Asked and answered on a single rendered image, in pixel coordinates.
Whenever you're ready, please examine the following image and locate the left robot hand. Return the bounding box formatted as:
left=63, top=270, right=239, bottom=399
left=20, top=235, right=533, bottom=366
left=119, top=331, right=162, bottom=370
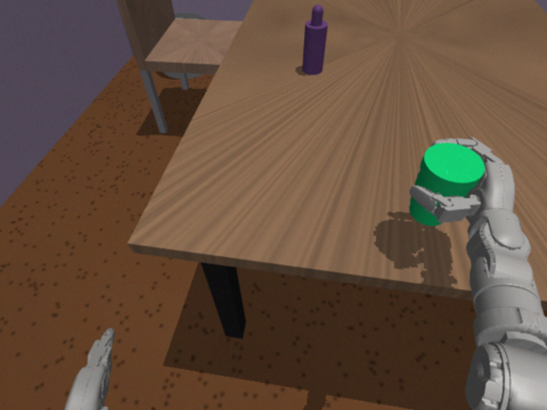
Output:
left=64, top=328, right=115, bottom=410

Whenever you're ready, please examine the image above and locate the table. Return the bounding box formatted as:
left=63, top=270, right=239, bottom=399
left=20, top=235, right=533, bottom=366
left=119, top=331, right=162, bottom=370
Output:
left=127, top=0, right=547, bottom=339

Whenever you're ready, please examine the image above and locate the chair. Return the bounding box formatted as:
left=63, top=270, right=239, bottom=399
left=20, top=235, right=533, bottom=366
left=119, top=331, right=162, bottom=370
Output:
left=116, top=0, right=242, bottom=133

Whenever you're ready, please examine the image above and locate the right robot arm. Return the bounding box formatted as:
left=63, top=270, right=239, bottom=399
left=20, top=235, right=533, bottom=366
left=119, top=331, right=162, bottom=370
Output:
left=465, top=209, right=547, bottom=410

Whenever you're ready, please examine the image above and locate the right robot hand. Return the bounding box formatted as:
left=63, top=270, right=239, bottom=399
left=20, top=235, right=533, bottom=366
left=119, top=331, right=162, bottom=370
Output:
left=409, top=138, right=515, bottom=224

